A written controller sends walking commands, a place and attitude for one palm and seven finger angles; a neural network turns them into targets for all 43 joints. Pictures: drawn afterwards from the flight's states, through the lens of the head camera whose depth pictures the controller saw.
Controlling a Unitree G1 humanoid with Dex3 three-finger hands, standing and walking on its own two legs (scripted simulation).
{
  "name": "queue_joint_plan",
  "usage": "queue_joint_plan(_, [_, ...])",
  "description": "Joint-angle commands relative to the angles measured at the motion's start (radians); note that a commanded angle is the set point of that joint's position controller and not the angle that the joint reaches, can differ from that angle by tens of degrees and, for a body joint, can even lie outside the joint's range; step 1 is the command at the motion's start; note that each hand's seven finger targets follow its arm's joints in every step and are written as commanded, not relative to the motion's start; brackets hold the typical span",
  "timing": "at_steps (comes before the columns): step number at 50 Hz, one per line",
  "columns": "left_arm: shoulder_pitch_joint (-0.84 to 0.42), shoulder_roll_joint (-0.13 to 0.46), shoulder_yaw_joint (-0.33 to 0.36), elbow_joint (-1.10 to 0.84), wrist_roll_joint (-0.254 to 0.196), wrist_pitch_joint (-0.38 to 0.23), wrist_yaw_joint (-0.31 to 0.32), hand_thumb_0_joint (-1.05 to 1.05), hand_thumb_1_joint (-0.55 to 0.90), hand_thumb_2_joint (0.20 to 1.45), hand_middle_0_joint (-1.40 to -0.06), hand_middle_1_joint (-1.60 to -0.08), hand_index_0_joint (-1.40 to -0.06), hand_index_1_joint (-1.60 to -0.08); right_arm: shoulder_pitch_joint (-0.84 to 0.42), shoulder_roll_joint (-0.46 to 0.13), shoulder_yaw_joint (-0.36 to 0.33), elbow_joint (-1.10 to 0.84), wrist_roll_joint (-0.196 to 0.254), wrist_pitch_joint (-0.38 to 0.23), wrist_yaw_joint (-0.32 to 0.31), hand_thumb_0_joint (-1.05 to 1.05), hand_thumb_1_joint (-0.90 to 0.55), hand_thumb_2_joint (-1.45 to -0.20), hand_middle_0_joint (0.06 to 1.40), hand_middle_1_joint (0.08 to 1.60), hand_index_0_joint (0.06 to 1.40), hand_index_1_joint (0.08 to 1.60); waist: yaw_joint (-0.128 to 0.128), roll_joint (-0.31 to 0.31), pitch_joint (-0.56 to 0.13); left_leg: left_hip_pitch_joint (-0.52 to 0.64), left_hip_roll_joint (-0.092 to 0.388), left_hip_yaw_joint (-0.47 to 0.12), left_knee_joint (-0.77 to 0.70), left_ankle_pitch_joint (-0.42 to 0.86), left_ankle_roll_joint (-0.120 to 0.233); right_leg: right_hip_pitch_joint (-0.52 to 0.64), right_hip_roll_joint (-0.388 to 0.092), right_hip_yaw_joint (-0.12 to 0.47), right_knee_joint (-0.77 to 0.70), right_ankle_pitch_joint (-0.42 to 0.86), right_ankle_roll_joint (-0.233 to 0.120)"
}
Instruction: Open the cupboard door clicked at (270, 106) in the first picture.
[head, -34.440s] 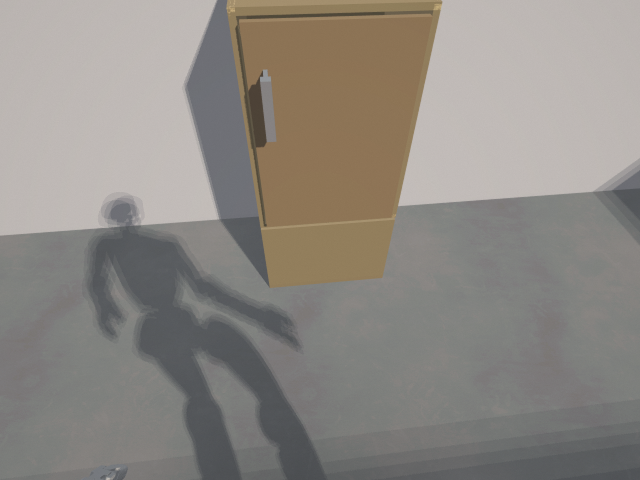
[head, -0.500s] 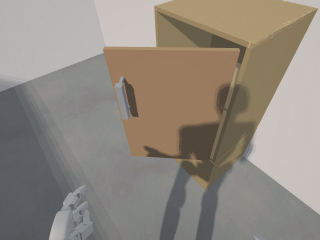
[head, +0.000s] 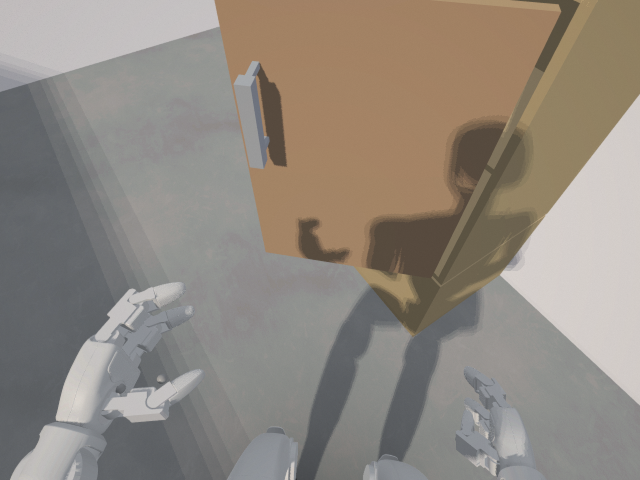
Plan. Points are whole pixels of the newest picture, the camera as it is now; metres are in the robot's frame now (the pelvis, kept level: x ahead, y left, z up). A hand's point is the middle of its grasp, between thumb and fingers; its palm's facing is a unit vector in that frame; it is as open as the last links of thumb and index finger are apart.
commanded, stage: raise the hand with hooked fingers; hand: left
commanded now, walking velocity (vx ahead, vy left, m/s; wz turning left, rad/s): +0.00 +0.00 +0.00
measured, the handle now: (256, 117) +0.59 +0.15 +0.10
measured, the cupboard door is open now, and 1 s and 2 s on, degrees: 46 46 46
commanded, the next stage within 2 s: move the hooked fingers beside the handle in 1.40 s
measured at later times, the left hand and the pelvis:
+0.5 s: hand (114, 315) +0.26 +0.25 +0.08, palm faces -0.06 -1.00 -0.05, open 13.2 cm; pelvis +0.01 +0.02 +0.03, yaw -1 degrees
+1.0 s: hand (55, 255) +0.31 +0.32 +0.12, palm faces -0.06 -1.00 -0.03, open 14.0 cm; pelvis +0.02 +0.05 +0.05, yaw -1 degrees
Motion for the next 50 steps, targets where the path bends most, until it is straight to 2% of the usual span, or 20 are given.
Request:
queue_joint_plan(1, [-0.021, 0.165, 0.168, -0.183, -0.059, 0.024, 0.005, 0.0, 0.06, 0.54, -0.26, -0.84, -0.26, -0.84, -0.017, -0.158, -0.083, -0.155, 0.014, -0.061, -0.023, 0.0, -0.9, -0.9, 0.2, 0.3, 0.2, 0.3, -0.018, -0.033, -0.29, 0.204, -0.023, -0.044, -0.181, 0.255, 0.016, 0.238, -0.046, 0.249, -0.281, 0.283, 0.105])
queue_joint_plan(3, [-0.011, 0.19, 0.208, -0.159, -0.063, 0.025, 0.025, 0.0, 0.013, 0.52, -0.263, -0.87, -0.263, -0.87, -0.018, -0.157, -0.085, -0.147, 0.008, -0.062, -0.022, 0.0, -0.9, -0.9, 0.2, 0.3, 0.2, 0.3, -0.004, -0.062, -0.272, 0.21, -0.02, -0.053, -0.203, 0.281, 0.012, 0.251, -0.039, 0.234, -0.273, 0.332, 0.105])
queue_joint_plan(5, [-0.02, 0.16, 0.182, -0.149, -0.054, 0.006, 0.035, 0.0, -0.033, 0.5, -0.267, -0.9, -0.267, -0.9, -0.009, -0.156, -0.086, -0.135, 0.009, -0.067, -0.017, 0.0, -0.9, -0.9, 0.2, 0.3, 0.2, 0.3, -0.017, -0.031, -0.224, 0.227, -0.021, -0.046, -0.227, 0.276, 0.01, 0.22, -0.036, 0.213, -0.278, 0.324, 0.098])
queue_joint_plan(8, [-0.058, 0.176, 0.183, -0.096, -0.052, -0.016, 0.029, 0.0, -0.103, 0.47, -0.272, -0.945, -0.272, -0.945, 0.005, -0.174, -0.09, -0.129, 0.007, -0.073, -0.016, 0.0, -0.9, -0.9, 0.2, 0.3, 0.2, 0.3, -0.031, -0.075, -0.163, 0.216, -0.023, -0.047, -0.235, 0.245, 0.013, 0.189, -0.034, 0.221, -0.299, 0.272, 0.103])
queue_joint_plan(10, [-0.081, 0.183, 0.187, -0.091, -0.055, -0.032, 0.014, 0.0, -0.15, 0.45, -0.275, -0.975, -0.275, -0.975, 0.024, -0.181, -0.092, -0.126, 0.012, -0.08, -0.016, 0.0, -0.9, -0.9, 0.2, 0.3, 0.2, 0.3, -0.035, -0.036, -0.184, 0.236, -0.026, -0.037, -0.247, 0.236, 0.013, 0.194, -0.037, 0.222, -0.31, 0.247, 0.098])
queue_joint_plan(14, [-0.136, 0.221, 0.21, -0.089, -0.067, -0.04, -0.004, 0.0, -0.243, 0.41, -0.282, -1.035, -0.282, -1.035, 0.044, -0.195, -0.092, -0.126, 0.015, -0.092, -0.018, 0.0, -0.9, -0.9, 0.2, 0.3, 0.2, 0.3, -0.033, -0.022, -0.202, 0.284, -0.025, -0.036, -0.275, 0.247, 0.015, 0.206, -0.026, 0.206, -0.319, 0.241, 0.087])
queue_joint_plan(17, [-0.18, 0.235, 0.211, -0.097, -0.066, -0.043, -0.004, 0.0, -0.313, 0.38, -0.287, -1.08, -0.287, -1.08, 0.05, -0.201, -0.088, -0.124, 0.016, -0.1, -0.018, 0.0, -0.9, -0.9, 0.2, 0.3, 0.2, 0.3, -0.034, 0.04, -0.195, 0.338, -0.021, -0.042, -0.306, 0.258, 0.014, 0.19, -0.017, 0.171, -0.315, 0.256, 0.074])
queue_joint_plan(19, [-0.205, 0.254, 0.228, -0.081, -0.07, -0.036, -0.008, 0.0, -0.36, 0.36, -0.29, -1.11, -0.29, -1.11, 0.06, -0.207, -0.088, -0.119, 0.015, -0.099, -0.019, 0.0, -0.9, -0.9, 0.2, 0.3, 0.2, 0.3, -0.039, 0.015, -0.203, 0.36, -0.02, -0.046, -0.312, 0.279, 0.015, 0.203, -0.012, 0.168, -0.318, 0.29, 0.075])
queue_joint_plan(21, [-0.228, 0.263, 0.233, -0.061, -0.072, -0.021, -0.017, 0.0, -0.407, 0.34, -0.293, -1.14, -0.293, -1.14, 0.059, -0.212, -0.083, -0.12, 0.016, -0.099, -0.018, 0.0, -0.9, -0.9, 0.2, 0.3, 0.2, 0.3, -0.039, 0.043, -0.187, 0.37, -0.021, -0.047, -0.325, 0.272, 0.012, 0.202, -0.011, 0.158, -0.324, 0.285, 0.071])
queue_joint_plan(23, [-0.254, 0.285, 0.248, -0.024, -0.07, -0.001, -0.026, 0.0, -0.453, 0.32, -0.297, -1.17, -0.297, -1.17, 0.063, -0.22, -0.082, -0.119, 0.017, -0.095, -0.02, 0.0, -0.9, -0.9, 0.2, 0.3, 0.2, 0.3, -0.038, 0.032, -0.173, 0.384, -0.018, -0.051, -0.331, 0.286, 0.012, 0.206, -0.006, 0.154, -0.329, 0.301, 0.068])
queue_joint_plan(25, [-0.283, 0.289, 0.253, -0.021, -0.076, 0.016, -0.04, 0.0, -0.5, 0.3, -0.3, -1.2, -0.3, -1.2, 0.062, -0.219, -0.077, -0.127, 0.018, -0.094, -0.019, 0.0, -0.9, -0.9, 0.2, 0.3, 0.2, 0.3, -0.034, 0.056, -0.19, 0.41, -0.018, -0.054, -0.347, 0.303, 0.008, 0.216, -0.005, 0.143, -0.331, 0.321, 0.065])
queue_joint_plan(31, [-0.388, 0.32, 0.268, 0.031, -0.083, 0.059, -0.081, 0.0, -0.5, 0.3, -0.3, -1.2, -0.3, -1.2, 0.063, -0.225, -0.068, -0.126, 0.018, -0.09, -0.022, 0.0, -0.9, -0.9, 0.2, 0.3, 0.2, 0.3, -0.044, 0.044, -0.194, 0.46, -0.015, -0.067, -0.369, 0.327, 0.005, 0.217, 0.002, 0.129, -0.349, 0.336, 0.061])
queue_joint_plan(33, [-0.436, 0.355, 0.285, 0.056, -0.077, 0.071, -0.093, 0.0, -0.5, 0.3, -0.3, -1.2, -0.3, -1.2, 0.064, -0.233, -0.066, -0.122, 0.017, -0.087, -0.025, 0.0, -0.9, -0.9, 0.2, 0.3, 0.2, 0.3, -0.039, 0.066, -0.176, 0.47, -0.014, -0.075, -0.376, 0.337, 0.001, 0.212, 0.004, 0.127, -0.35, 0.334, 0.053])
queue_joint_plan(34, [-0.457, 0.343, 0.273, 0.071, -0.077, 0.077, -0.102, 0.0, -0.5, 0.3, -0.3, -1.2, -0.3, -1.2, 0.066, -0.23, -0.062, -0.122, 0.018, -0.085, -0.025, 0.0, -0.9, -0.9, 0.2, 0.3, 0.2, 0.3, -0.046, 0.053, -0.176, 0.481, -0.01, -0.081, -0.388, 0.333, -0.001, 0.207, 0.005, 0.119, -0.353, 0.325, 0.054])
queue_joint_plan(38, [-0.525, 0.397, 0.31, 0.119, -0.08, 0.095, -0.127, 0.0, -0.5, 0.3, -0.3, -1.2, -0.3, -1.2, 0.065, -0.237, -0.061, -0.116, 0.018, -0.082, -0.032, 0.0, -0.9, -0.9, 0.2, 0.3, 0.2, 0.3, -0.04, 0.05, -0.182, 0.5, -0.011, -0.087, -0.4, 0.328, -0.003, 0.217, 0.005, 0.121, -0.368, 0.315, 0.05])
queue_joint_plan(40, [-0.552, 0.409, 0.32, 0.128, -0.078, 0.097, -0.138, 0.0, -0.5, 0.3, -0.3, -1.2, -0.3, -1.2, 0.069, -0.237, -0.06, -0.118, 0.017, -0.081, -0.033, 0.0, -0.9, -0.9, 0.2, 0.3, 0.2, 0.3, -0.036, 0.069, -0.213, 0.529, -0.009, -0.094, -0.412, 0.351, -0.008, 0.221, 0.003, 0.117, -0.368, 0.319, 0.051])
queue_joint_plan(43, [-0.607, 0.446, 0.34, 0.157, -0.081, 0.101, -0.153, 0.0, -0.5, 0.3, -0.3, -1.2, -0.3, -1.2, 0.071, -0.244, -0.059, -0.111, 0.016, -0.08, -0.035, 0.0, -0.9, -0.9, 0.2, 0.3, 0.2, 0.3, -0.035, 0.073, -0.2, 0.544, -0.008, -0.103, -0.423, 0.346, -0.011, 0.22, 0.004, 0.117, -0.379, 0.308, 0.045])
queue_joint_plan(45, [-0.624, 0.453, 0.351, 0.199, -0.087, 0.109, -0.168, 0.0, -0.5, 0.3, -0.3, -1.2, -0.3, -1.2, 0.079, -0.247, -0.059, -0.11, 0.017, -0.076, -0.037, 0.0, -0.9, -0.9, 0.2, 0.3, 0.2, 0.3, -0.04, 0.038, -0.206, 0.544, -0.007, -0.105, -0.433, 0.334, -0.009, 0.218, 0.005, 0.114, -0.388, 0.301, 0.05])
queue_joint_plan(47, [-0.583, 0.416, 0.329, 0.234, -0.095, 0.119, -0.184, 0.0, -0.5, 0.3, -0.3, -1.2, -0.3, -1.2, 0.08, -0.245, -0.062, -0.116, 0.019, -0.078, -0.035, 0.0, -0.9, -0.9, 0.2, 0.3, 0.2, 0.3, -0.034, 0.048, -0.2, 0.546, -0.01, -0.099, -0.428, 0.365, -0.01, 0.219, 0.002, 0.114, -0.387, 0.324, 0.05])
queue_joint_plan(50, [-0.563, 0.421, 0.326, 0.226, -0.088, 0.121, -0.193, 0.0, -0.5, 0.3, -0.3, -1.2, -0.3, -1.2, 0.092, -0.252, -0.069, -0.12, 0.016, -0.08, -0.022, 0.0, -0.9, -0.9, 0.2, 0.3, 0.2, 0.3, -0.028, 0.048, -0.222, 0.567, -0.006, -0.104, -0.424, 0.43, -0.016, 0.221, 0.003, 0.11, -0.382, 0.351, 0.05])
